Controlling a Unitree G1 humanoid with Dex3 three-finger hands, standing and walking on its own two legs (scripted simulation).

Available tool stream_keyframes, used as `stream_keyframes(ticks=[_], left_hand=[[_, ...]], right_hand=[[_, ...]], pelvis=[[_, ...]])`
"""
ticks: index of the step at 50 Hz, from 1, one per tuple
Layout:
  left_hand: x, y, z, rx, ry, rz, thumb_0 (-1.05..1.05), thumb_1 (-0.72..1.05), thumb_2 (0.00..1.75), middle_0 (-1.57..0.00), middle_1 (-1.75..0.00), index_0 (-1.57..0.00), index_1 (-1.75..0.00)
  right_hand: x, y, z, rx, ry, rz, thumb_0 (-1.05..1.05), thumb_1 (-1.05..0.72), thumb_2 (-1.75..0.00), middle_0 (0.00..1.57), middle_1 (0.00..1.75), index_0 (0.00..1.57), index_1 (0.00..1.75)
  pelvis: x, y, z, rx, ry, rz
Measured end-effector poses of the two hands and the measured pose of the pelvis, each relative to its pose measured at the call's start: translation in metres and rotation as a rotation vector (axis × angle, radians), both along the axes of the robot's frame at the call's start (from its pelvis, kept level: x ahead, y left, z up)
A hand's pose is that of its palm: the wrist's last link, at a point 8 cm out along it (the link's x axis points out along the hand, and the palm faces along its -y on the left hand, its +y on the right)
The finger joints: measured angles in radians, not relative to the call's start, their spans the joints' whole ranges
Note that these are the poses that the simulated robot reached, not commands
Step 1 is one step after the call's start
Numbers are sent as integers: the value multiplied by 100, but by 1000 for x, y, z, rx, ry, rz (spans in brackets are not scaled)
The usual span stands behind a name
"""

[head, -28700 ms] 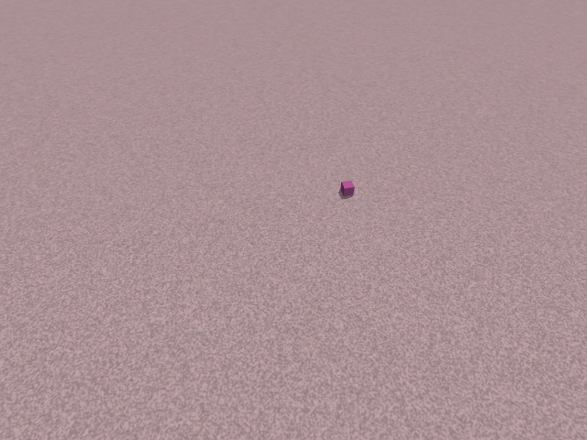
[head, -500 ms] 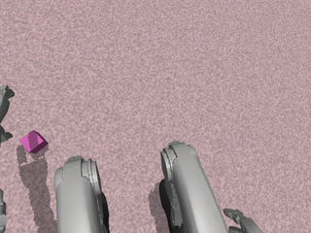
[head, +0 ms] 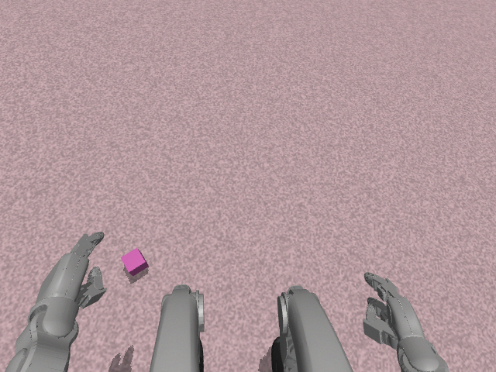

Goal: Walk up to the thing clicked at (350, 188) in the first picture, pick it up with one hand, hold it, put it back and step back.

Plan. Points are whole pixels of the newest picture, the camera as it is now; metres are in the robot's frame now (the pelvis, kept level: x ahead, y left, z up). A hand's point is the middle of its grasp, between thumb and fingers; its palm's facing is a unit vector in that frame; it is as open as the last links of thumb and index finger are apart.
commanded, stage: home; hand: left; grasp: from above
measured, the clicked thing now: (135, 262) +0.43 +0.31 -0.51
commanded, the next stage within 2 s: none
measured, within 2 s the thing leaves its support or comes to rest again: neither
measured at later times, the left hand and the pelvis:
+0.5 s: hand (75, 299) +0.24 +0.19 +0.11, palm faces +0.12 -0.97 -0.22, open 7.4 cm; pelvis +0.07 +0.00 +0.16, yaw +3 degrees
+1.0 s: hand (69, 313) +0.22 +0.19 +0.13, palm faces +0.13 -0.97 -0.19, open 7.5 cm; pelvis +0.07 +0.00 +0.17, yaw +4 degrees
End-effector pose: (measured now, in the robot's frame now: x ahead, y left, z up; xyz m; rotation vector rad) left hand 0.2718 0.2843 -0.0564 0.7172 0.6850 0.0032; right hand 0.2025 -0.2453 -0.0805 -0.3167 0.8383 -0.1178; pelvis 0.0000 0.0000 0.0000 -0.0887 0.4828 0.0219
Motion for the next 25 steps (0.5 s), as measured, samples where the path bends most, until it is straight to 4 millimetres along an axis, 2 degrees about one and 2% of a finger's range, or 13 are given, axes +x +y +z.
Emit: stream_keyframes(ticks=[4,8,18,25], left_hand=[[-15,-5,31,-92,2,91,0,88,90,-21,-31,-21,-31],[-25,-11,64,-180,1,182,1,89,90,-21,-30,-21,-31],[-47,-32,144,-352,58,358,1,90,90,-20,-30,-20,-30],[-57,-45,194,-435,39,406,1,90,90,-20,-30,-20,-30]], right_hand=[[18,10,39,11,-80,12,1,-90,-90,20,30,20,30],[24,17,71,27,-121,5,1,-90,-90,21,30,20,30],[2,20,136,37,-114,-74,1,-90,-90,21,30,20,30],[-4,12,171,13,-153,-123,1,-90,-90,21,30,20,30]], pelvis=[[9,0,29,6,-37,14],[18,1,58,11,-79,23],[48,1,129,27,-189,39],[66,0,161,37,-254,43]])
